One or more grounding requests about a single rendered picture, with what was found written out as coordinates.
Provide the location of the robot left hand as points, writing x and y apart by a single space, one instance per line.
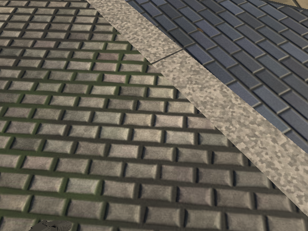
55 225

